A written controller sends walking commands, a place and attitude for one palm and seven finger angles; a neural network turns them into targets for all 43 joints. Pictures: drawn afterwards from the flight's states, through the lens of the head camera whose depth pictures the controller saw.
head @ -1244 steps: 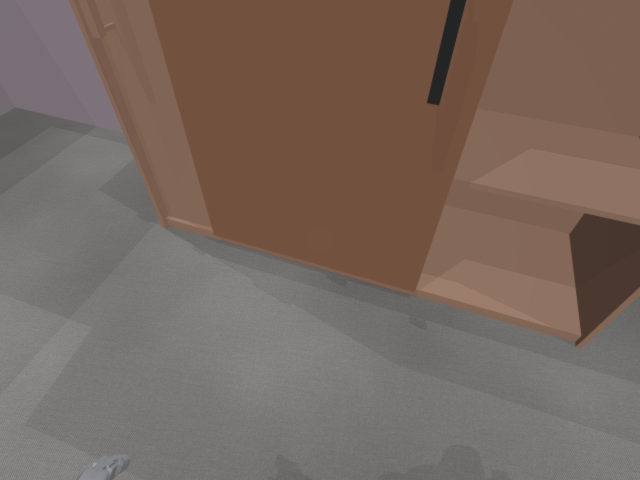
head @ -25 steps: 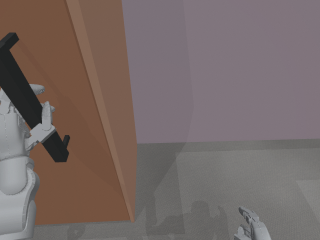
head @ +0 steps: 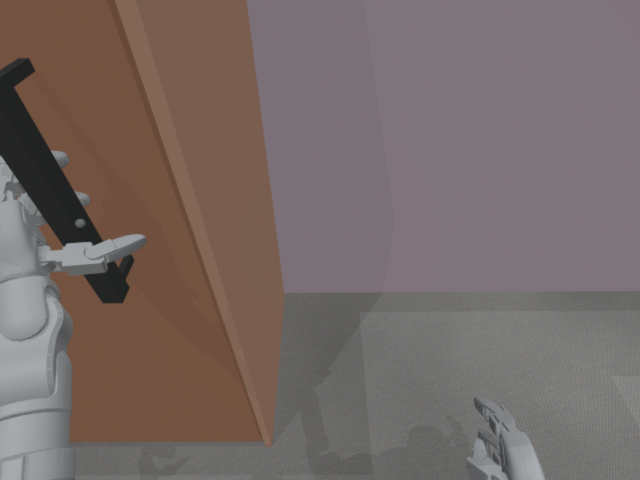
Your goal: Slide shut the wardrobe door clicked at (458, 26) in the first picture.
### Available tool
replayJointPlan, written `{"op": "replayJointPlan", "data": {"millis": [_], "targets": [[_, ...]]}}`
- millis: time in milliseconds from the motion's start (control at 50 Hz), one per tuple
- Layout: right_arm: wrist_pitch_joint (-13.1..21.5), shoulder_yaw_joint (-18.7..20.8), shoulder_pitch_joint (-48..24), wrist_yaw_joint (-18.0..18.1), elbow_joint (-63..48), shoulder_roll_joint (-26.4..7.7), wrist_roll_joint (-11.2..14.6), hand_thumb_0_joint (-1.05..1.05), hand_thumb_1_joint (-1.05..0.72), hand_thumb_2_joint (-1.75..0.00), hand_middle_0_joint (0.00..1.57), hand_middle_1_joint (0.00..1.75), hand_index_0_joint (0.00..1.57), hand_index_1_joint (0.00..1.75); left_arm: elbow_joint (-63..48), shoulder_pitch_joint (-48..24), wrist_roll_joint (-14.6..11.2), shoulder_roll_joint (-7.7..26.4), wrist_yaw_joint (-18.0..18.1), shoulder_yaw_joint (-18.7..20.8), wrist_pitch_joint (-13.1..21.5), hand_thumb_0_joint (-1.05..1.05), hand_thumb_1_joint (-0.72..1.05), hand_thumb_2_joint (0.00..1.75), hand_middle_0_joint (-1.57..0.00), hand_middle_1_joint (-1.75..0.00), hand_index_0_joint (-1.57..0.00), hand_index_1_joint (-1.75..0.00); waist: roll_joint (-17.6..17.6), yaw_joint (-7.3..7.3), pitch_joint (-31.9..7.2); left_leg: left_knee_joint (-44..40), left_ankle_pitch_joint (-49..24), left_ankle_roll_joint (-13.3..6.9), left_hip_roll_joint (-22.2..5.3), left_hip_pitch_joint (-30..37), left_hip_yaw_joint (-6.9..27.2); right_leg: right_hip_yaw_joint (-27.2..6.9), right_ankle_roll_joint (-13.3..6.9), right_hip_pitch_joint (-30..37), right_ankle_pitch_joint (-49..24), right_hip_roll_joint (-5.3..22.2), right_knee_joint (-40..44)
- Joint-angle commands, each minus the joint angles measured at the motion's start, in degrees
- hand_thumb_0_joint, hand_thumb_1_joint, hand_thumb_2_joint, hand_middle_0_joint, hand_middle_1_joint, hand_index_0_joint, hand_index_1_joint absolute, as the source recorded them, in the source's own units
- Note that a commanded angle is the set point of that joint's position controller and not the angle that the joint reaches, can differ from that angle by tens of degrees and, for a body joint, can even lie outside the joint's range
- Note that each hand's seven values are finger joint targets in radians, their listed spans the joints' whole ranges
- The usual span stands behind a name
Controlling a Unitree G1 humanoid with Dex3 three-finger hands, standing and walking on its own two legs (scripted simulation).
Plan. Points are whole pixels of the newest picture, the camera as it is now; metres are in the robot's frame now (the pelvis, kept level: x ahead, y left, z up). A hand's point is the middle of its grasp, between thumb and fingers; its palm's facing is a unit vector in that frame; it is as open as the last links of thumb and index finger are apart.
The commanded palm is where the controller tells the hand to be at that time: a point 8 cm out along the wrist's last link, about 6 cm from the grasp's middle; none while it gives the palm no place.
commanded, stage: loosen the grip on the handle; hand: left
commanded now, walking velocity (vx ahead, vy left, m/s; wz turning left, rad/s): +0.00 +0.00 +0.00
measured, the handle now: (75, 199) +0.35 +0.31 +0.20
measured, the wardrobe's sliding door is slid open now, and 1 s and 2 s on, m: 0.00 0.00 0.00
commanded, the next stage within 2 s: slip the hand off the handle in 0.24 s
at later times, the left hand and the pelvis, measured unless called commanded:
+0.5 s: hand (53, 227) +0.30 +0.31 +0.20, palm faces +0.51 -0.84 -0.18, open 14.7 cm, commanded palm +0.26 +0.35 +0.20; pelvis +0.02 +0.01 +0.00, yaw +0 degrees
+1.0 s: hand (2, 225) +0.31 +0.37 +0.20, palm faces +0.48 -0.86 -0.18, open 14.7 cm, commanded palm +0.24 +0.41 +0.20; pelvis +0.01 +0.05 +0.00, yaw +0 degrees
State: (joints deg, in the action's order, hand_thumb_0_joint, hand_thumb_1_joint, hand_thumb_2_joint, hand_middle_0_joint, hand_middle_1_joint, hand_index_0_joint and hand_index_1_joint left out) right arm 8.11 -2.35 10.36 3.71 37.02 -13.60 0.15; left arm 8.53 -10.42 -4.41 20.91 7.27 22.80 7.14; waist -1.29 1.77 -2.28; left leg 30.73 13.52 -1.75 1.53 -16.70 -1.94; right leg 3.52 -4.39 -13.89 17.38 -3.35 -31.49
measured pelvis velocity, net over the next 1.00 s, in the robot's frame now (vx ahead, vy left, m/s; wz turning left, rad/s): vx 0.01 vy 0.05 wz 0.00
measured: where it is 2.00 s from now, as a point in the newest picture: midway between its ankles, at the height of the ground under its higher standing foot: outside the picture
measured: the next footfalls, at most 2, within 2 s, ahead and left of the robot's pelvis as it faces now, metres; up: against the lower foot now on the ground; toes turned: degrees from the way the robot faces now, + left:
none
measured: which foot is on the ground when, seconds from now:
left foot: down 0.00-1.00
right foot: down 0.00-1.00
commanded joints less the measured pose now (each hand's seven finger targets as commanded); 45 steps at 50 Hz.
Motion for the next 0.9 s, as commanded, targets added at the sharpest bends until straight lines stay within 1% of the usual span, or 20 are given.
{"op": "replayJointPlan", "data": {"millis": [0,20,40,80,100,140,200,260,280,300,320,380,400,480,560,640,720,740,800,880], "targets": [[3.44,2.86,-7.67,0.75,-8.47,-6.72,0.25,0.0,-0.9,-0.9,0.2,0.3,0.2,0.3,-17.64,-18.67,0.97,16.15,-2.68,2.21,8.58,0.0,-0.55,0.2,-0.34,-1.27,-0.34,-1.27,-5.9,0.97,-6.72,-1.75,1.34,-0.76,-1.31,4.73,1.01,-8.02,3.01,-3.81,4.59,5.02,9.52],[3.54,2.75,-7.33,0.81,-8.67,-6.6,0.35,0.0,-0.9,-0.9,0.2,0.3,0.2,0.3,-18.51,-18.63,0.48,15.49,-3.18,1.48,8.33,0.0,-0.55,0.2,-0.33,-1.25,-0.33,-1.25,-7.6,0.72,-8.05,-1.25,-0.92,-0.86,-1.12,5.11,1.16,-7.79,2.87,-3.02,1.04,4.86,8.38],[3.25,2.91,-6.19,1.22,-7.85,-7.07,0.39,0.0,-0.9,-0.9,0.2,0.3,0.2,0.3,-15.82,-18.52,0.39,19.82,-3.35,5.34,7.53,0.0,-0.55,0.2,-0.32,-1.23,-0.32,-1.23,-7.72,0.63,-8.06,-0.44,-2.68,-0.82,-1.21,4.16,1.05,-8.14,2.99,-2.58,-2.18,4.93,7.84],[2.92,2.82,-5.35,1.56,-8.24,-7.11,0.39,0.0,-0.9,-0.9,0.2,0.3,0.2,0.3,-16.66,-16.36,-1.01,20.1,-4.47,6.71,6.44,0.0,-0.55,0.2,-0.29,-1.2,-0.29,-1.2,-5.1,0.97,-10.84,0.73,-8.03,-0.82,-0.8,2.58,0.87,-8.56,4.03,1.02,-14.41,5.66,5.2],[2.66,3.05,-5.08,1.63,-7.89,-7.31,0.38,0.0,-0.9,-0.9,0.2,0.3,0.2,0.3,-16.23,-14.2,-1.79,20.57,-5.06,8.18,6.01,0.0,-0.55,0.2,-0.28,-1.18,-0.28,-1.18,-2.02,1.05,-11.62,1.23,-9.73,-0.7,-1.07,1.64,0.82,-8.62,5.08,2.69,-19.81,6.17,4.49],[2.41,3.15,-4.67,1.71,-8.08,-7.29,0.75,0.0,-0.9,-0.9,0.2,0.3,0.2,0.3,-18.15,-11.02,-4.3,18.76,-6.52,8.63,5.08,0.0,-0.55,0.2,-0.25,-1.15,-0.25,-1.15,-0.48,1.56,-14.05,1.68,-12.64,-0.63,-0.74,1.72,0.62,-7.67,6.01,4.78,-28.38,6.24,2.63],[2.32,3.6,-4.04,1.83,-7.44,-7.42,0.92,0.0,-0.9,-0.9,0.2,0.3,0.2,0.3,-19.14,-7.52,-6.71,18.11,-7.46,10.7,4.79,0.0,-0.55,0.2,-0.25,-1.15,-0.25,-1.15,1.99,2.0,-15.99,2.43,-15.0,-0.43,-0.87,1.93,0.6,-6.87,6.89,5.79,-34.14,6.26,1.4],[2.39,3.9,-3.88,1.94,-7.28,-7.3,1.05,0.0,-0.9,-0.9,0.2,0.3,0.2,0.3,-21.16,-5.83,-7.04,16.08,-6.99,9.43,4.59,0.0,-0.55,0.2,-0.25,-1.15,-0.25,-1.15,1.09,1.94,-15.49,2.46,-15.55,-0.41,-0.74,2.88,0.69,-5.73,6.52,3.53,-33.03,5.78,0.88],[2.23,3.86,-3.92,2.03,-7.18,-7.38,1.07,0.0,-0.9,-0.9,0.2,0.3,0.2,0.3,-21.22,-5.72,-6.77,16.36,-6.63,9.44,4.39,0.0,-0.55,0.2,-0.25,-1.15,-0.25,-1.15,0.6,1.88,-15.0,2.24,-15.11,-0.42,-0.77,2.68,0.77,-5.67,6.32,2.83,-31.51,5.68,0.93],[2.01,3.89,-3.82,2.11,-6.86,-7.42,1.09,0.0,-0.9,-0.9,0.2,0.3,0.2,0.3,-21.22,-5.59,-6.29,16.94,-6.14,9.75,4.41,0.0,-0.55,0.2,-0.25,-1.15,-0.25,-1.15,2.52,1.64,-13.84,2.5,-14.65,-0.52,-1.04,2.26,0.73,-6.09,6.77,2.29,-31.18,5.82,1.26],[1.87,3.83,-4.11,2.21,-6.95,-7.42,1.07,0.0,-0.9,-0.9,0.2,0.3,0.2,0.3,-22.8,-8.09,-6.02,16.45,-5.99,8.55,4.38,0.0,-0.55,0.2,-0.25,-1.15,-0.25,-1.15,0.27,1.15,-14.77,2.3,-14.83,-0.59,-0.84,3.03,0.77,-5.84,6.36,1.89,-30.44,5.7,1.0],[1.31,3.75,-3.91,2.84,-6.83,-7.2,1.21,0.0,-0.9,-0.9,0.2,0.3,0.2,0.3,-20.88,-8.11,-5.26,18.88,-5.61,10.34,3.43,0.0,-0.55,0.2,-0.25,-1.15,-0.25,-1.15,0.2,1.25,-13.72,1.64,-13.94,-0.66,-0.97,3.12,1.03,-5.26,5.55,0.78,-25.21,4.93,1.62],[1.04,3.7,-3.83,3.05,-6.66,-7.25,1.23,0.0,-0.9,-0.9,0.2,0.3,0.2,0.3,-20.28,-8.24,-5.17,20.22,-5.55,11.51,3.31,0.0,-0.55,0.2,-0.25,-1.15,-0.25,-1.15,1.57,1.34,-12.89,1.62,-13.12,-0.68,-1.21,2.37,1.11,-5.54,5.76,0.67,-24.0,4.97,2.08],[0.86,3.1,-4.46,3.85,-6.62,-6.85,1.61,0.0,-0.9,-0.9,0.2,0.3,0.2,0.3,-17.13,-11.3,-5.35,20.07,-6.92,10.15,2.84,0.0,-0.55,0.2,-0.25,-1.15,-0.25,-1.15,-2.37,0.62,-11.09,0.78,-10.58,-0.56,-1.12,3.21,1.67,-4.7,4.33,-1.89,-15.96,3.95,3.06],[1.22,2.67,-4.48,4.41,-6.77,-7.01,1.69,0.0,-0.9,-0.9,0.2,0.3,0.2,0.3,-14.75,-13.3,-5.53,20.08,-8.27,8.88,3.03,0.0,-0.55,0.2,-0.25,-1.15,-0.25,-1.15,-3.07,0.23,-10.48,0.31,-8.1,-0.62,-1.31,3.87,2.7,-4.27,3.66,-3.75,-10.71,3.51,3.76],[1.38,2.56,-4.03,4.69,-6.75,-7.24,1.61,0.0,-0.9,-0.9,0.2,0.3,0.2,0.3,-11.92,-12.9,-5.88,22.32,-9.1,10.9,3.35,0.0,-0.55,0.2,-0.25,-1.15,-0.25,-1.15,-1.54,0.79,-10.61,-0.06,-7.28,-0.49,-1.68,3.29,3.44,-3.84,3.39,-3.75,-8.92,3.24,3.76],[1.71,2.4,-3.98,4.85,-6.89,-7.38,1.55,0.0,-0.9,-0.9,0.2,0.3,0.2,0.3,-12.86,-16.02,-5.97,23.16,-9.7,10.99,4.33,0.0,-0.55,0.2,-0.25,-1.15,-0.25,-1.15,-4.83,0.65,-11.57,-0.37,-7.46,-0.22,-1.94,4.94,4.19,-3.34,2.84,-4.92,-7.66,2.9,3.34],[1.81,2.47,-3.43,4.84,-6.76,-7.44,1.48,0.0,-0.9,-0.9,0.2,0.3,0.2,0.3,-11.38,-13.68,-6.23,24.01,-9.56,12.57,4.18,0.0,-0.55,0.2,-0.25,-1.15,-0.25,-1.15,-3.7,1.27,-11.22,-0.71,-7.38,-0.03,-2.13,4.7,4.87,-2.81,2.68,-4.97,-7.23,2.64,3.21],[1.77,2.34,-3.29,5.27,-6.32,-7.92,1.51,0.0,-0.9,-0.9,0.2,0.3,0.2,0.3,-9.26,-15.21,-6.3,25.48,-9.84,13.41,3.76,0.0,-0.55,0.2,-0.25,-1.15,-0.25,-1.15,-2.58,0.89,-9.62,-1.34,-5.04,0.13,-2.38,3.6,5.32,-2.51,2.73,-6.01,-5.1,2.58,3.6],[2.5,2.42,-3.05,5.22,-6.67,-8.04,1.18,0.0,-0.9,-0.9,0.2,0.3,0.2,0.3,-11.72,-15.9,-5.93,24.71,-9.86,12.18,4.19,0.0,-0.55,0.2,-0.25,-1.15,-0.25,-1.15,-6.2,1.04,-11.63,-2.26,-5.82,0.96,-2.77,6.83,7.1,-1.88,2.27,-7.14,-5.48,2.31,2.55]]}}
